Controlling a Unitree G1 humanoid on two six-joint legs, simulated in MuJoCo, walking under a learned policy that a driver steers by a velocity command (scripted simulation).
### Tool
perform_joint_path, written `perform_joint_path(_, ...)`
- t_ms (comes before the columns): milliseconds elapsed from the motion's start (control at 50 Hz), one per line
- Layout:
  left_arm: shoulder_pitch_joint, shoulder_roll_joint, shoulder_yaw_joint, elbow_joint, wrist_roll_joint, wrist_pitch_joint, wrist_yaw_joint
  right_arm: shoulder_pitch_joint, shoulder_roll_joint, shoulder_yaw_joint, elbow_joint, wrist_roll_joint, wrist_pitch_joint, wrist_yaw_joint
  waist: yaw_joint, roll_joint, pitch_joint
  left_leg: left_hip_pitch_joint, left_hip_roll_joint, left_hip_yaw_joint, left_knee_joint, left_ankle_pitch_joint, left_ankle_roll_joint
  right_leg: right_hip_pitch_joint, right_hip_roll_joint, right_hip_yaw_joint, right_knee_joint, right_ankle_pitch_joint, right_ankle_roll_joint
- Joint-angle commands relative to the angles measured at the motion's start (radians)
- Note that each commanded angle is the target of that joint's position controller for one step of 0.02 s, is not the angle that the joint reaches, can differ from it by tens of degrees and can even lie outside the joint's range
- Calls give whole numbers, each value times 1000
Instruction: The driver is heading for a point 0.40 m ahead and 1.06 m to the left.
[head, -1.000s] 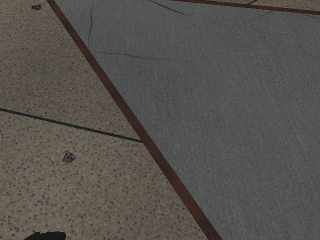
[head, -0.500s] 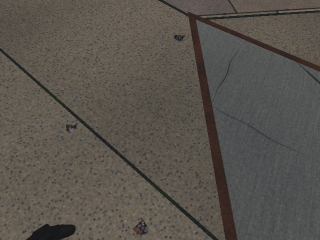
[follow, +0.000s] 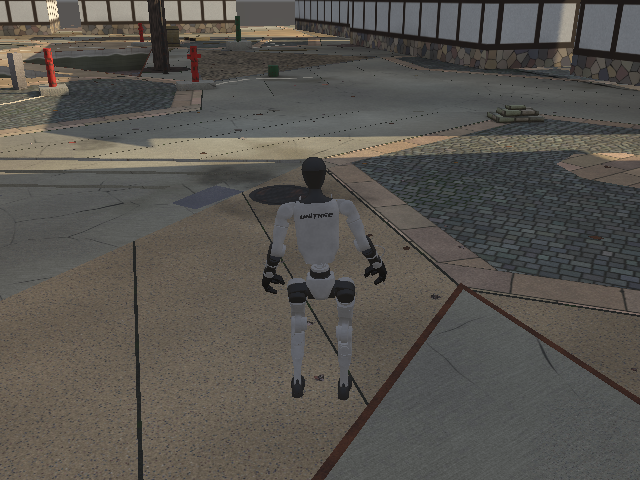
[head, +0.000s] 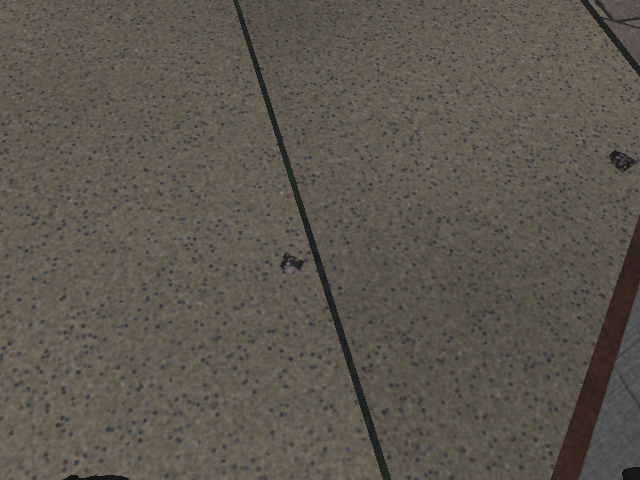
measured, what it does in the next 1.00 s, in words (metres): steps to the left, turning left: left foot, then right foot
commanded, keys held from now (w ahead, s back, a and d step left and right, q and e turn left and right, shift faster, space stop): shift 0.40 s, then q+shift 0.22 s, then w+q+shift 0.38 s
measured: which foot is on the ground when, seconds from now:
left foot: up 0.00-0.14, down 0.16-0.54, up 0.56-1.00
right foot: down 0.00-0.16, up 0.18-0.50, down 0.52-1.00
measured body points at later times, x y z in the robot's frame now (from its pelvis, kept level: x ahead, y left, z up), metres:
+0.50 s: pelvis +0.05 +0.03 +0.00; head +0.08 +0.04 +0.45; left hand +0.16 +0.31 -0.12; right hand +0.25 -0.21 -0.09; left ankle +0.06 +0.12 -0.73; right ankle +0.04 -0.11 -0.72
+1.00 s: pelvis +0.12 +0.13 -0.01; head +0.13 +0.17 +0.43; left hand -0.02 +0.42 -0.15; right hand +0.44 +0.02 -0.07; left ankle +0.13 +0.29 -0.71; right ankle +0.04 -0.11 -0.73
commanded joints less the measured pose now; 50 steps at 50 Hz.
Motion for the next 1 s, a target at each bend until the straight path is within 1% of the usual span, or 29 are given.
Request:
perform_joint_path(20,-63,163,44,-55,-18,-2,-4,109,-26,4,-28,-9,-2,9,-35,-69,-335,182,24,-19,-158,100,26,169,-306,211,-134,345,-239)
perform_joint_path(100,-68,188,43,-12,-45,13,-17,62,-53,1,-24,-15,8,31,-35,-109,-264,314,-18,26,-401,172,72,101,-282,162,-141,22,-190)
perform_joint_path(120,-66,186,39,2,-52,16,-17,76,-53,0,-12,-20,6,36,-49,-104,-255,377,-34,47,-508,219,92,80,-274,149,-113,-32,-165)
perform_joint_path(140,-39,162,28,21,-55,18,-19,91,-63,-5,0,-23,5,37,-52,-92,-251,467,-44,42,-589,246,119,29,-253,128,-69,-95,-124)
perform_joint_path(160,16,121,12,47,-42,18,-26,106,-92,-11,0,-27,5,32,-49,-20,-246,559,19,-60,-693,319,160,-47,-205,75,20,-208,-47)
perform_joint_path(180,63,64,-11,19,-1,15,-38,59,-190,-22,-32,-44,9,17,13,256,-270,608,276,-387,-767,440,291,-195,-65,-38,255,-452,58)
perform_joint_path(200,-30,136,12,9,-10,19,-22,59,-175,-22,-32,-66,-5,16,-73,204,-255,450,322,-427,-808,403,397,-206,-43,76,458,-542,76)
perform_joint_path(220,-23,163,24,16,-30,26,-16,20,-147,-11,-21,-67,-23,18,-46,165,-223,405,276,-356,-807,412,383,-202,-49,111,551,-506,74)
perform_joint_path(240,17,155,27,40,-32,34,-10,-21,-114,-2,-10,-54,-38,20,-19,148,-216,390,221,-279,-794,418,336,-191,-56,124,576,-453,77)
perform_joint_path(260,42,153,30,61,-23,40,-1,-47,-87,6,-5,-44,-48,20,-9,138,-222,394,190,-236,-782,440,303,-182,-59,128,588,-406,85)
perform_joint_path(280,56,151,32,72,-17,46,5,-64,-71,13,5,-41,-54,18,1,139,-222,372,173,-203,-770,526,297,-148,-56,127,611,-369,97)
perform_joint_path(340,61,103,15,80,-26,45,7,-80,-27,27,28,-42,-57,18,11,130,-250,381,132,-152,-736,613,291,-69,-57,125,503,-325,112)
perform_joint_path(400,8,80,-4,69,-26,46,3,-39,-41,21,64,-39,-50,21,-28,136,-253,420,152,-198,-710,625,310,-5,-46,117,326,-351,104)
perform_joint_path(440,-10,108,2,59,-31,46,5,-14,-102,-1,78,-25,-41,22,-39,153,-227,433,160,-284,-704,642,326,-4,-7,115,252,-349,92)
perform_joint_path(500,59,114,6,82,-26,36,3,-45,-118,-14,73,4,-30,12,15,138,-234,430,128,-365,-671,637,297,81,29,128,45,-217,49)
perform_joint_path(520,112,137,13,99,-16,32,3,-65,-106,-14,61,10,-28,3,39,112,-259,357,96,-350,-634,590,257,193,-12,144,-6,-81,26)
perform_joint_path(540,171,206,31,108,3,35,7,-70,-62,-6,40,7,-30,-2,39,-22,-297,215,26,-268,-507,425,195,336,-152,244,-5,103,-37)
perform_joint_path(560,143,264,54,118,10,43,8,-69,-35,-9,29,17,-31,-1,28,-250,-222,2,-130,-64,-375,103,118,347,-324,395,-77,228,-167)
perform_joint_path(580,93,204,39,83,19,39,17,-49,-95,-32,44,4,-33,1,39,-241,-226,-37,-117,-39,-130,-160,71,340,-434,467,-115,331,-263)
perform_joint_path(600,31,157,24,60,18,36,29,-18,-123,-54,62,6,-30,7,9,-161,-222,-51,-80,-65,9,-133,54,327,-415,404,-108,352,-251)
perform_joint_path(620,-30,135,19,45,8,35,37,18,-103,-57,82,12,-18,5,-24,-120,-206,-56,-60,-63,54,-85,35,321,-358,313,-89,329,-205)
perform_joint_path(660,30,143,28,67,-31,24,43,-28,-63,-45,58,12,-6,21,21,-133,-187,-162,11,-28,5,66,19,397,-329,271,-184,-163,-148)
perform_joint_path(700,83,164,37,80,-33,13,45,-73,-52,-40,26,18,-15,41,58,-156,-158,-220,23,18,-17,108,15,426,-330,273,-261,-421,-132)
perform_joint_path(740,117,178,46,85,-25,-4,41,-96,-42,-37,4,15,-30,53,76,-136,-146,-251,44,31,-63,127,21,466,-345,239,-291,-462,-122)
perform_joint_path(860,151,216,71,97,-24,-30,10,-111,12,-11,-40,15,-52,78,62,-113,-74,-223,101,60,-172,172,72,434,-364,60,-320,-371,-105)
perform_joint_path(940,154,238,84,109,-33,-29,-11,-114,9,2,-58,25,-49,87,32,-98,-27,-192,121,95,-202,119,128,444,-375,-48,-317,-319,-90)
perform_joint_path(960,140,244,86,108,-34,-25,-15,-96,1,1,-55,28,-48,88,12,-94,-29,-137,109,120,-215,96,148,431,-366,-86,-295,-259,-82)
perform_joint_path(980,111,256,88,101,-35,-22,-19,-38,-16,-6,-40,33,-46,86,-33,-101,-54,-12,69,168,-232,71,169,390,-347,-136,-232,-84,-71)
perform_joint_path(1000,85,269,91,96,-41,-18,-22,74,-51,-27,-7,39,-45,80,-106,-108,-117,174,-3,235,-254,60,190,345,-322,-188,-75,221,-57)
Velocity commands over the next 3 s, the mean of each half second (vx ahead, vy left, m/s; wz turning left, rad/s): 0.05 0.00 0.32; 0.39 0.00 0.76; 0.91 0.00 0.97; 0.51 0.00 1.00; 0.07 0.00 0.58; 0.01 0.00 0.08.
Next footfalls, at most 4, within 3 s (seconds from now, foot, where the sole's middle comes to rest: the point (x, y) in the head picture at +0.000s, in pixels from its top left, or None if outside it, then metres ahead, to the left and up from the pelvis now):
0.16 left None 0.10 0.13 -0.77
0.52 right None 0.08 -0.10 -0.77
1.04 left None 0.17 0.31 -0.77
1.50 right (36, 344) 0.62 0.59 -0.77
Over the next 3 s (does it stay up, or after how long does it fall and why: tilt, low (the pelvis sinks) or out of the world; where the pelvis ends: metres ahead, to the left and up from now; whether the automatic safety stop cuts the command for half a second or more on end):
stays up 0.55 0.97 0.00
